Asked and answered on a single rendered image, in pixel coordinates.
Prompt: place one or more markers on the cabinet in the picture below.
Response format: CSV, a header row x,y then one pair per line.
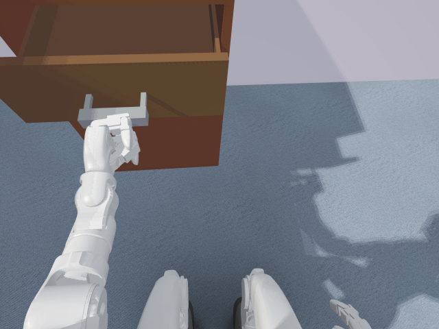
x,y
167,142

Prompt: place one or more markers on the left robot forearm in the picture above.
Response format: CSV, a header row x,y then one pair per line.
x,y
85,256

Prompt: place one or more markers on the robot left upper arm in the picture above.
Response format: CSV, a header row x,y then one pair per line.
x,y
71,306

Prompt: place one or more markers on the handle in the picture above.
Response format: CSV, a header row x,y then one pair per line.
x,y
139,115

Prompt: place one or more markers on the right robot thigh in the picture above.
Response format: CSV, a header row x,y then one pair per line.
x,y
262,295

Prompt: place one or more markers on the left robot thigh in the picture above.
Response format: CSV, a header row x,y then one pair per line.
x,y
167,299

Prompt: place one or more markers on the robot thigh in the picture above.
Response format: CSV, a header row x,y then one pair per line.
x,y
262,295
167,299

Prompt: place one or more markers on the drawer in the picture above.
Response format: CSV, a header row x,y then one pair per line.
x,y
116,52

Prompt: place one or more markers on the robot right hand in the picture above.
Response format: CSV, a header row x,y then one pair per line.
x,y
349,316

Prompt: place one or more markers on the robot left hand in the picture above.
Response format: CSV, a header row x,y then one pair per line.
x,y
99,144

